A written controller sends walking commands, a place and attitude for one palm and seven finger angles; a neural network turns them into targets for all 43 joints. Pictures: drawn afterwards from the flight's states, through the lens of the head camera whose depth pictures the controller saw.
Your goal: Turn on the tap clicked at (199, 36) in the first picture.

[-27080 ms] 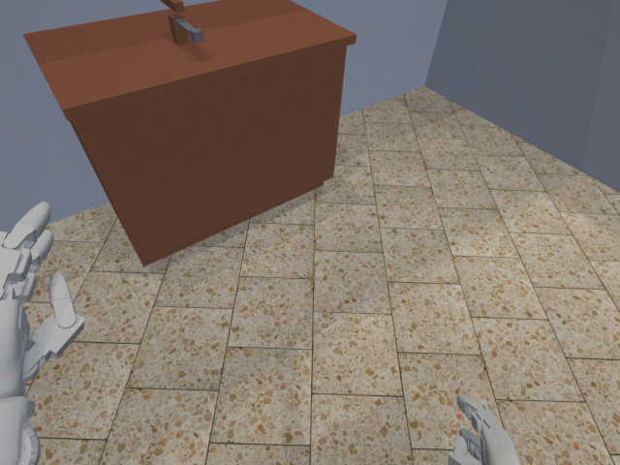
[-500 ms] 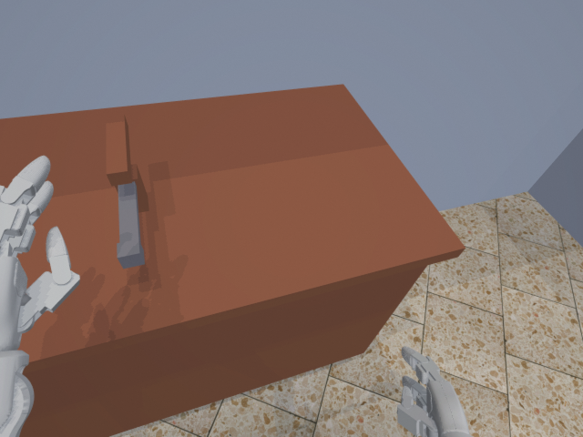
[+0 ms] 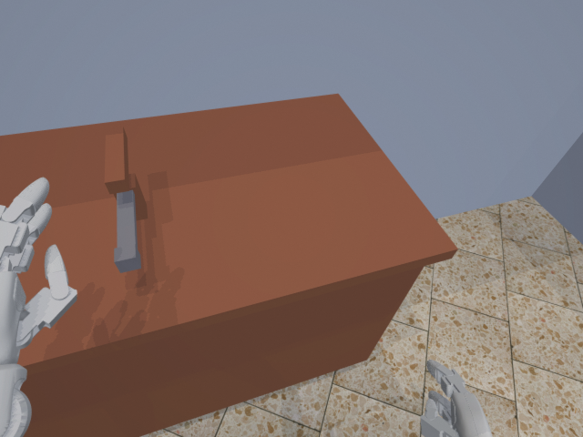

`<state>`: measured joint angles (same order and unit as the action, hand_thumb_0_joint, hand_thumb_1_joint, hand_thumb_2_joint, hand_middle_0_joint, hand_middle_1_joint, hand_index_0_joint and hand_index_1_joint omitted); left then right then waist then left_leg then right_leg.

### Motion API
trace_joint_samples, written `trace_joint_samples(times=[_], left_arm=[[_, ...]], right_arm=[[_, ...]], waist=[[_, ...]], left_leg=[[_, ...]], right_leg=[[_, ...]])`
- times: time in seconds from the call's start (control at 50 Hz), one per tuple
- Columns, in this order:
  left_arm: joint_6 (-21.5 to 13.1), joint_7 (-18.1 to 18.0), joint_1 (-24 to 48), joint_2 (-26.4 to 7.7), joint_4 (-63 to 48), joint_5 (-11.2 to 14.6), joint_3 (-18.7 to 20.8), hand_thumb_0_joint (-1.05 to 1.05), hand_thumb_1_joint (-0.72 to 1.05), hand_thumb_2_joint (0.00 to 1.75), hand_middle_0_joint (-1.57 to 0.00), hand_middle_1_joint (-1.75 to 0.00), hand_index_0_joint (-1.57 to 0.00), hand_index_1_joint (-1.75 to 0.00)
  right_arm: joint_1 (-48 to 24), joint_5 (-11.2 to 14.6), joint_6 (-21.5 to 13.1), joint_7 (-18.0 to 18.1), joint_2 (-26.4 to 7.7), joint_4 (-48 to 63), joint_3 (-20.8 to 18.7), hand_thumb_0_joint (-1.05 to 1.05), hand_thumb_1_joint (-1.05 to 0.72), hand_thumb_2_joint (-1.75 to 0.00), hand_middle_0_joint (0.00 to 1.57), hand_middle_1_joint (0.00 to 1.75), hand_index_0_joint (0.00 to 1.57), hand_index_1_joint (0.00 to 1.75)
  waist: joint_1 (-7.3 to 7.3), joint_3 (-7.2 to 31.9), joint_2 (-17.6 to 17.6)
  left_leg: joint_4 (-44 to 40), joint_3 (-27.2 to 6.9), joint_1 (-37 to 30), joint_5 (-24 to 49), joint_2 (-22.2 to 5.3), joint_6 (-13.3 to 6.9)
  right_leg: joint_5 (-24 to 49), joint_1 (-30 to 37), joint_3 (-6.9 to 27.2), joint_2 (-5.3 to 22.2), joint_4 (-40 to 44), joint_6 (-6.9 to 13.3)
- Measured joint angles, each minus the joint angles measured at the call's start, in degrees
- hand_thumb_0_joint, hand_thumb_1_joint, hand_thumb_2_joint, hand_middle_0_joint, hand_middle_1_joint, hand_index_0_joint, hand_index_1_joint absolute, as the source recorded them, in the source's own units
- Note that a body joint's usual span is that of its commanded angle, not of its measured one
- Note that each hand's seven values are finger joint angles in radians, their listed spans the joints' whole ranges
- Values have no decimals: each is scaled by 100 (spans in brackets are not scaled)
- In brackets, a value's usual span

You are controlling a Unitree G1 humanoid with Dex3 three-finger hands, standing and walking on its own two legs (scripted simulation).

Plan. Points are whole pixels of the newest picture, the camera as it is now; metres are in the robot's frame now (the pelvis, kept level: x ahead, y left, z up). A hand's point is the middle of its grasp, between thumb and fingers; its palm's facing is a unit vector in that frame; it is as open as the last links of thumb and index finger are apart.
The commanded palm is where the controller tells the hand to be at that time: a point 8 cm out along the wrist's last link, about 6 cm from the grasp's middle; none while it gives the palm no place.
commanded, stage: come to a stop and stand still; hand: left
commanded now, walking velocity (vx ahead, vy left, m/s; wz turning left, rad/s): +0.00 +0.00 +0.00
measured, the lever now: (127, 258) +0.33 +0.27 +0.05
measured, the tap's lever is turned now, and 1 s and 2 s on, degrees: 0 0 0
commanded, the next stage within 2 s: look again from close up in 1.02 s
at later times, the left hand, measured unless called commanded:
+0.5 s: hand (86, 290) +0.22 +0.24 +0.15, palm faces +0.31 -0.87 -0.39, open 7.4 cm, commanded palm +0.16 +0.28 +0.17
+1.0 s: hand (66, 282) +0.23 +0.26 +0.15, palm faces +0.36 -0.86 -0.36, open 7.4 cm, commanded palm +0.17 +0.29 +0.17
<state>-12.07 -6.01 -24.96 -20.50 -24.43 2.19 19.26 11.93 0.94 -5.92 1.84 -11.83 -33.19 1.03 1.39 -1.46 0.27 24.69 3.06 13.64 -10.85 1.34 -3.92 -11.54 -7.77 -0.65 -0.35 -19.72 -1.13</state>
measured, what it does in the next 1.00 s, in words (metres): stands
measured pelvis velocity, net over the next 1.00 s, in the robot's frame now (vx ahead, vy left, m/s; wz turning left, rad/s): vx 0.00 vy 0.01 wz -0.01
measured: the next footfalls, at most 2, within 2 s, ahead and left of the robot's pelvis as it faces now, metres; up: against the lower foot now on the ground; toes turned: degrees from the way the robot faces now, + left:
none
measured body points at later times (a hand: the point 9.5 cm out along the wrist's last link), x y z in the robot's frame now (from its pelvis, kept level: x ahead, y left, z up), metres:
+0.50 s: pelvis -0.01 +0.00 +0.00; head +0.02 +0.02 +0.44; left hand +0.20 +0.28 +0.17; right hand +0.17 -0.22 -0.07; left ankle +0.03 +0.07 -0.74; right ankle -0.01 -0.14 -0.74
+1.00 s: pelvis +0.00 +0.01 +0.00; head +0.03 +0.04 +0.45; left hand +0.20 +0.30 +0.17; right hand +0.19 -0.20 -0.06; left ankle +0.03 +0.07 -0.74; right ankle -0.01 -0.14 -0.74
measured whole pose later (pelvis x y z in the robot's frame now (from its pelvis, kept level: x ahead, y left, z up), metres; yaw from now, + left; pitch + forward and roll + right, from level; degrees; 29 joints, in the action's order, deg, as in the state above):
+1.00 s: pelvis +0.00 +0.01 +0.00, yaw -1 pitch +0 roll -2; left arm -13.8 -4.9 -23.3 -21.5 -25.1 2.0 20.2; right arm 10.6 0.7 -7.5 0.9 -10.3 -32.4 2.0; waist 1.5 -2.2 2.0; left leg 26.0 3.9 14.7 -11.8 1.9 -4.8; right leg -12.4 -9.1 0.2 0.3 -21.4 -2.0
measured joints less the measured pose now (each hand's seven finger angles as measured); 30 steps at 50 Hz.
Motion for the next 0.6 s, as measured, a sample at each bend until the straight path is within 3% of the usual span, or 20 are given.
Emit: trace_joint_samples(times=[0.26, 0.3, 0.34, 0.4, 0.48, 0.54, 0.6], left_arm=[[51, 12, -25, -5, -70, 35, -39, 1, 89, 89, -21, -30, -21, -30], [-77, 241, 668, -466, 179, -296, 212, 1, 88, 89, -22, -30, -22, -30], [-302, 251, 1237, -707, 666, -168, 528, 1, 88, 89, -22, -30, -22, -30], [-200, 111, 1087, -433, 605, 47, 651, 1, 89, 89, -21, -30, -21, -30], [-229, 148, 200, -57, 54, 49, 152, 1, 90, 90, -21, -30, -21, -30], [-271, 236, -139, -78, -87, 2, -62, 1, 89, 89, -21, -30, -21, -30], [-292, 223, -29, -222, -16, -7, 39, 1, 89, 89, -22, -30, -22, -30]], right_arm=[[-75, 2, 15, 11, 23, 15, 17, 2, -90, -90, 20, 30, 21, 30], [17, -82, -112, 18, 38, 46, -22, 2, -90, -90, 20, 30, 20, 30], [-69, -56, -162, -79, 51, -40, 5, 2, -90, -90, 20, 30, 20, 30], [-133, 7, -218, -265, 14, 57, -36, 2, -90, -90, 20, 30, 21, 30], [-49, 37, -256, -287, 1, 134, -61, 2, -90, -90, 20, 30, 21, 30], [63, 27, -231, -177, 54, 96, -36, 2, -90, -90, 20, 30, 21, 30], [150, 16, -210, -82, 90, 34, -5, 2, -90, -90, 20, 30, 21, 30]], waist=[[6, -50, -24], [188, -102, 22], [277, -163, 84], [149, -215, 22], [-26, -167, -6], [-46, -142, 88], [4, -153, 176]], left_leg=[[-43, -12, 1, 36, -43, 42], [117, -65, 208, 12, -74, 55], [146, -17, 284, 31, -94, 65], [167, 119, 257, 9, -71, 29], [206, 208, 214, -61, -10, -37], [242, 184, 197, -97, 14, -50], [283, 119, 197, -113, 33, -54]], right_leg=[[44, 4, -6, -44, 60, 42], [28, -161, -63, -76, -47, 55], [17, -303, -16, -89, -167, 81], [-35, -388, 116, -52, -343, 44], [-140, -409, 201, 15, -486, -30], [-189, -378, 176, 37, -521, -42], [-218, -342, 109, 52, -539, -37]])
